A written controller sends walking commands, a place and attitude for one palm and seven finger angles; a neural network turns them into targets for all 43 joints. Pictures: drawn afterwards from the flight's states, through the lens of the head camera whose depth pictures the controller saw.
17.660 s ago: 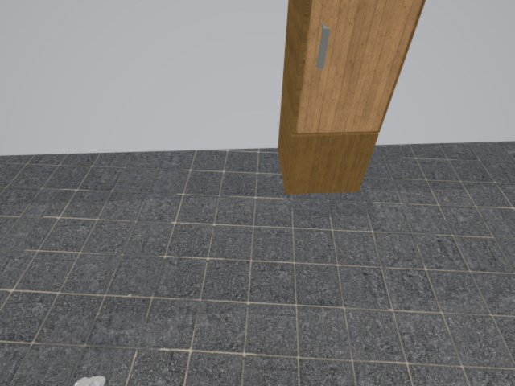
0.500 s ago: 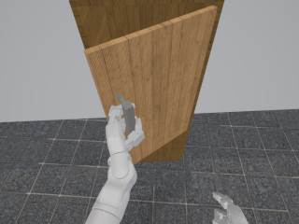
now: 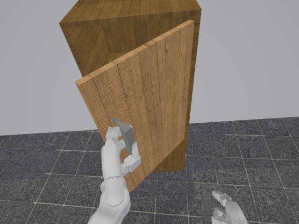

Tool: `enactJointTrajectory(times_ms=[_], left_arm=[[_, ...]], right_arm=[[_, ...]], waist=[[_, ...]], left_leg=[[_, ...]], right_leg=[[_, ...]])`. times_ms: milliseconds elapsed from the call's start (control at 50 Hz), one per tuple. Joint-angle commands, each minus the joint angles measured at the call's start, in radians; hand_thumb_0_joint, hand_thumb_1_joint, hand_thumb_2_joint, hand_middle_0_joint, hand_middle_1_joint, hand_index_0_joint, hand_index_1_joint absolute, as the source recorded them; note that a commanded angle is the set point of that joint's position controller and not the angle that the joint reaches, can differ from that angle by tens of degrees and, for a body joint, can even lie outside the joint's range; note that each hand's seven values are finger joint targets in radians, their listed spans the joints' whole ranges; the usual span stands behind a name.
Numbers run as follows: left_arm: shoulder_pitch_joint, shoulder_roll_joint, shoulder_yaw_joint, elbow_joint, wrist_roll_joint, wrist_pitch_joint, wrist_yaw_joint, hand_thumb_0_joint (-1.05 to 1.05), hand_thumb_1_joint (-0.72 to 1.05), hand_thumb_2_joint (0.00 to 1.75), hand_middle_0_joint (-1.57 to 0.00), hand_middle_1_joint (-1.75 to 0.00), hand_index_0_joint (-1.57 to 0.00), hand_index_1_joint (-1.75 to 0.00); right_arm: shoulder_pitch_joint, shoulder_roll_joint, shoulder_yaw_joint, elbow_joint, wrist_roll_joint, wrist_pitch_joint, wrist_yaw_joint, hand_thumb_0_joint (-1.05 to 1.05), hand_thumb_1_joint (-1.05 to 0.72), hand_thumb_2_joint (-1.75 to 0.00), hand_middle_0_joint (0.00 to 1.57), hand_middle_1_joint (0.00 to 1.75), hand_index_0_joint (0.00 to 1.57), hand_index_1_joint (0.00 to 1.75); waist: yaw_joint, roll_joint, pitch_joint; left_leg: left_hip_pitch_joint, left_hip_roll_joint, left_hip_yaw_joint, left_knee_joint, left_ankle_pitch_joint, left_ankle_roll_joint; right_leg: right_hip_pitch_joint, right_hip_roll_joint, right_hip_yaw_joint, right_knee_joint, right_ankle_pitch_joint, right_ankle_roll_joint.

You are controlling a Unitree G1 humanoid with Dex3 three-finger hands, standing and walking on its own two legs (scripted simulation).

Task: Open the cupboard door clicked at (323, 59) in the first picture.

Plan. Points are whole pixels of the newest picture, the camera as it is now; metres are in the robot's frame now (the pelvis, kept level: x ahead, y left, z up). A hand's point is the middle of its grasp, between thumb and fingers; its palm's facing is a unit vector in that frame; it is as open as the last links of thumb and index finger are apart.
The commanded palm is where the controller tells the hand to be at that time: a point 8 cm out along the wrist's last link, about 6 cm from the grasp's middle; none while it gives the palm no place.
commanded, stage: open thumb and fingers to let go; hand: left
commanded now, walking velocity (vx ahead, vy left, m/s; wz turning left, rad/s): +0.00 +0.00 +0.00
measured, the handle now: (125, 138) +0.33 +0.07 +0.07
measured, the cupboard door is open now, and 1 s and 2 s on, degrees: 44 40 41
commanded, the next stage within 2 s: slide the hand sideways off the handle in 0.80 s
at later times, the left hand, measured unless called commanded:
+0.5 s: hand (125, 156) +0.28 +0.07 +0.07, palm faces +0.38 -0.92 -0.05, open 12.7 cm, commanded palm +0.24 +0.10 +0.07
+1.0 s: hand (131, 160) +0.27 +0.05 +0.07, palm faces +0.05 -1.00 -0.05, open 16.0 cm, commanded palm +0.24 +0.10 +0.07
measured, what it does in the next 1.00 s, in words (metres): shifts its weight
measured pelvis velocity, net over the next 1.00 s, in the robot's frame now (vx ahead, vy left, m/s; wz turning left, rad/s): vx -0.06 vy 0.05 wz -0.01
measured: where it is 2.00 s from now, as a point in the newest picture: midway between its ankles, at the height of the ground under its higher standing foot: outside the picture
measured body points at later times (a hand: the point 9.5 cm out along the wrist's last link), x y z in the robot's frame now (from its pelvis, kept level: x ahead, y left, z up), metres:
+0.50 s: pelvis -0.02 -0.01 -0.01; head +0.00 -0.06 +0.43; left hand +0.25 +0.11 +0.08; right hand +0.16 -0.22 -0.13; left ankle -0.03 +0.18 -0.71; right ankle -0.04 -0.03 -0.71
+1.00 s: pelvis -0.06 +0.05 -0.01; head -0.04 +0.03 +0.44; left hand +0.26 +0.10 +0.08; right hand +0.11 -0.17 -0.11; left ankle -0.03 +0.18 -0.71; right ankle -0.04 -0.03 -0.71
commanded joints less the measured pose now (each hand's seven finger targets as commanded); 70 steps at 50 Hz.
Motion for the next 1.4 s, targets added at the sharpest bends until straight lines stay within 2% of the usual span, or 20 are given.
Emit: enactJointTrajectory(times_ms=[0, 60, 140, 220, 360, 400, 520, 760, 820, 880, 900, 920, 960, 980, 1020, 1060, 1100, 1140, 1240, 1380], left_arm=[[-0.234, -0.163, 0.096, -0.098, 0.017, -0.101, 0.068, 0.0, 0.76, 0.84, -0.39, -1.34, -0.39, -1.34], [-0.232, -0.172, 0.114, -0.096, 0.001, -0.127, 0.078, 0.0, 0.55, 0.75, -0.38, -1.31, -0.38, -1.31], [-0.218, -0.192, 0.092, -0.111, 0.01, -0.152, 0.076, 0.0, 0.27, 0.63, -0.35, -1.28, -0.35, -1.28], [-0.261, -0.167, 0.077, -0.134, 0.024, -0.187, 0.048, 0.0, -0.01, 0.51, -0.33, -1.25, -0.33, -1.25], [-0.26, -0.156, 0.082, -0.144, 0.016, -0.224, 0.038, 0.0, -0.5, 0.3, -0.3, -1.2, -0.3, -1.2], [-0.295, -0.165, 0.077, -0.135, 0.02, -0.224, 0.047, 0.0, -0.5, 0.3, -0.3, -1.2, -0.3, -1.2], [-0.361, -0.163, 0.092, -0.045, 0.023, -0.209, 0.071, 0.0, -0.5, 0.3, -0.25, -0.9, -0.25, -0.9], [-0.519, -0.184, 0.11, 0.064, 0.033, -0.179, 0.132, 0.0, -0.5, 0.3, -0.15, -0.3, -0.15, -0.3], [-0.579, -0.201, 0.107, 0.118, 0.037, -0.173, 0.151, 0.0, -0.5, 0.3, -0.15, -0.3, -0.15, -0.3], [-0.619, -0.233, 0.097, 0.15, 0.037, -0.173, 0.176, 0.0, -0.5, 0.3, -0.15, -0.3, -0.15, -0.3], [-0.588, -0.175, -0.171, 0.126, 0.126, -0.216, -0.053, 0.0, -0.5, 0.3, -0.15, -0.3, -0.15, -0.3], [-0.673, -0.093, -0.094, 0.071, 0.089, -0.273, -0.176, 0.0, -0.5, 0.3, -0.15, -0.3, -0.15, -0.3], [-0.678, -0.034, -0.055, 0.082, 0.046, -0.334, -0.316, 0.0, -0.5, 0.3, -0.15, -0.3, -0.15, -0.3], [-0.647, -0.023, -0.004, 0.125, 0.002, -0.334, -0.35, 0.0, -0.5, 0.3, -0.15, -0.3, -0.15, -0.3], [-0.631, -0.069, 0.003, 0.151, -0.042, -0.326, -0.357, 0.0, -0.5, 0.3, -0.15, -0.3, -0.15, -0.3], [-0.66, -0.127, 0.007, 0.194, -0.097, -0.317, -0.326, 0.0, -0.5, 0.3, -0.15, -0.3, -0.15, -0.3], [-0.65, -0.128, 0.038, 0.194, -0.119, -0.308, -0.282, 0.0, -0.5, 0.3, -0.15, -0.3, -0.15, -0.3], [-0.629, -0.114, 0.048, 0.154, -0.098, -0.315, -0.245, 0.0, -0.5, 0.3, -0.15, -0.3, -0.15, -0.3], [-0.524, -0.123, -0.014, 0.086, 0.037, -0.343, -0.184, 0.0, -0.5, 0.3, -0.15, -0.3, -0.15, -0.3], [-0.407, -0.093, -0.013, 0.017, 0.038, -0.275, -0.19, 0.0, -0.5, 0.3, -0.15, -0.3, -0.15, -0.3]], right_arm=[[-0.152, -0.04, -0.021, -0.134, -0.008, -0.073, -0.031, 0.0, -0.9, -0.9, 0.2, 0.3, 0.2, 0.3], [-0.148, -0.04, -0.031, -0.125, -0.007, -0.083, -0.037, 0.0, -0.9, -0.9, 0.2, 0.3, 0.2, 0.3], [-0.125, -0.046, -0.042, -0.12, -0.012, -0.094, -0.041, 0.0, -0.9, -0.9, 0.2, 0.3, 0.2, 0.3], [-0.105, -0.059, -0.052, -0.122, -0.009, -0.102, -0.046, 0.0, -0.9, -0.9, 0.2, 0.3, 0.2, 0.3], [-0.098, -0.057, -0.05, -0.136, -0.006, -0.114, -0.053, 0.0, -0.9, -0.9, 0.2, 0.3, 0.2, 0.3], [-0.098, -0.057, -0.05, -0.136, -0.007, -0.119, -0.054, 0.0, -0.9, -0.9, 0.2, 0.3, 0.2, 0.3], [-0.108, -0.058, -0.047, -0.126, -0.007, -0.123, -0.061, 0.0, -0.9, -0.9, 0.2, 0.3, 0.2, 0.3], [-0.121, -0.052, -0.043, -0.113, -0.012, -0.115, -0.059, 0.0, -0.9, -0.9, 0.2, 0.3, 0.2, 0.3], [-0.139, -0.047, -0.038, -0.101, -0.009, -0.119, -0.056, 0.0, -0.9, -0.9, 0.2, 0.3, 0.2, 0.3], [-0.153, -0.043, -0.039, -0.097, -0.013, -0.127, -0.047, 0.0, -0.9, -0.9, 0.2, 0.3, 0.2, 0.3], [-0.068, -0.09, -0.034, -0.088, -0.012, -0.111, -0.037, 0.0, -0.9, -0.9, 0.2, 0.3, 0.2, 0.3], [-0.053, -0.092, -0.046, -0.129, 0.004, -0.116, -0.045, 0.0, -0.9, -0.9, 0.2, 0.3, 0.2, 0.3], [-0.044, -0.084, -0.038, -0.147, 0.012, -0.126, -0.063, 0.0, -0.9, -0.9, 0.2, 0.3, 0.2, 0.3], [-0.041, -0.075, -0.033, -0.155, 0.022, -0.125, -0.071, 0.0, -0.9, -0.9, 0.2, 0.3, 0.2, 0.3], [-0.055, -0.07, -0.023, -0.17, 0.037, -0.131, -0.076, 0.0, -0.9, -0.9, 0.2, 0.3, 0.2, 0.3], [-0.067, -0.075, -0.016, -0.172, 0.044, -0.146, -0.075, 0.0, -0.9, -0.9, 0.2, 0.3, 0.2, 0.3], [-0.07, -0.087, -0.017, -0.17, 0.043, -0.155, -0.069, 0.0, -0.9, -0.9, 0.2, 0.3, 0.2, 0.3], [-0.066, -0.091, -0.025, -0.179, 0.035, -0.162, -0.059, 0.0, -0.9, -0.9, 0.2, 0.3, 0.2, 0.3], [-0.032, -0.085, -0.039, -0.189, 0.024, -0.157, -0.017, 0.0, -0.9, -0.9, 0.2, 0.3, 0.2, 0.3], [-0.068, -0.087, -0.033, -0.23, 0.038, -0.117, -0.026, 0.0, -0.9, -0.9, 0.2, 0.3, 0.2, 0.3]], waist=[[0.037, -0.217, -0.122], [0.048, -0.222, -0.195], [0.034, -0.209, -0.244], [0.014, -0.215, -0.242], [0.019, -0.197, -0.246], [0.012, -0.206, -0.239], [0.011, -0.218, -0.205], [0.025, -0.192, -0.253], [0.018, -0.167, -0.192], [0.026, -0.143, -0.198], [-0.064, -0.222, -0.097], [-0.041, -0.177, -0.207], [-0.008, -0.118, -0.291], [0.004, -0.109, -0.281], [0.006, -0.092, -0.216], [-0.006, -0.136, -0.127], [0.002, -0.187, -0.125], [0.02, -0.165, -0.17], [0.027, -0.084, -0.204], [0.042, -0.118, -0.154]], left_leg=[[-0.081, -0.062, 0.021, 0.041, 0.114, 0.004], [-0.093, -0.063, 0.019, 0.046, 0.129, 0.002], [-0.103, -0.06, 0.02, 0.057, 0.164, 0.002], [-0.111, -0.054, 0.014, 0.062, 0.161, 0.01], [-0.106, -0.053, 0.013, 0.065, 0.156, 0.012], [-0.104, -0.052, 0.014, 0.069, 0.15, 0.014], [-0.114, -0.052, 0.011, 0.067, 0.123, 0.014], [-0.104, -0.056, 0.032, 0.038, 0.105, 0.012], [-0.097, -0.054, 0.037, 0.034, 0.069, 0.013], [-0.082, -0.052, 0.044, 0.028, 0.052, 0.014], [-0.06, -0.06, 0.049, 0.004, 0.082, 0.041], [-0.05, -0.063, 0.054, 0.013, 0.12, 0.049], [-0.035, -0.063, 0.059, 0.021, 0.136, 0.047], [-0.034, -0.061, 0.063, 0.016, 0.113, 0.041], [-0.026, -0.052, 0.061, -0.012, 0.046, 0.035], [-0.042, -0.044, 0.044, -0.037, -0.041, 0.031], [-0.045, -0.038, 0.034, -0.055, -0.056, 0.028], [-0.033, -0.033, 0.035, -0.057, -0.015, 0.026], [-0.026, -0.011, 0.022, -0.029, 0.083, 0.016], [-0.042, -0.014, 0.027, -0.059, 0.026, 0.023]], right_leg=[[0.072, -0.163, 0.22, -0.178, 0.52, 0.154], [0.108, -0.167, 0.216, -0.147, 0.589, 0.156], [0.137, -0.172, 0.208, -0.098, 0.752, 0.164], [0.107, -0.17, 0.214, -0.087, 0.735, 0.169], [0.09, -0.166, 0.213, -0.085, 0.673, 0.165], [0.071, -0.165, 0.211, -0.092, 0.634, 0.165], [0.03, -0.162, 0.212, -0.123, 0.485, 0.158], [0.016, -0.135, 0.164, -0.129, 0.318, 0.135], [-0.045, -0.12, 0.145, -0.153, 0.177, 0.119], [-0.083, -0.096, 0.107, -0.137, 0.078, 0.1], [-0.109, -0.068, 0.103, -0.097, 0.221, 0.092], [-0.072, -0.072, 0.099, -0.057, 0.295, 0.084], [-0.018, -0.073, 0.105, -0.026, 0.346, 0.082], [-0.021, -0.071, 0.106, -0.043, 0.306, 0.083], [-0.072, -0.057, 0.083, -0.071, 0.162, 0.082], [-0.134, -0.046, 0.061, -0.094, 0.021, 0.088], [-0.132, -0.039, 0.044, -0.089, -0.003, 0.089], [-0.115, -0.037, 0.037, -0.06, 0.042, 0.084], [-0.145, -0.034, 0.018, 0.022, 0.131, 0.066], [-0.109, -0.029, 0.022, -0.013, 0.089, 0.065]])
